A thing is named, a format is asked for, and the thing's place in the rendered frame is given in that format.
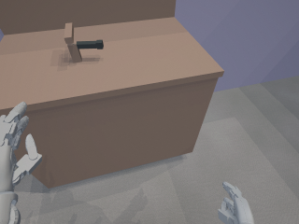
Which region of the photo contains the robot left hand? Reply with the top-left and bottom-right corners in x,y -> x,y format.
0,102 -> 42,192

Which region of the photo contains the counter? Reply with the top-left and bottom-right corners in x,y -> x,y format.
0,0 -> 224,189

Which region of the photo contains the robot right hand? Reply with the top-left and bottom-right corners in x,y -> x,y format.
218,181 -> 255,224

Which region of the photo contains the tap lever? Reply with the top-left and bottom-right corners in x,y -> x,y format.
72,39 -> 104,49

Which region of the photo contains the left robot forearm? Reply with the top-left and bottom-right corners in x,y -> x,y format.
0,191 -> 21,224

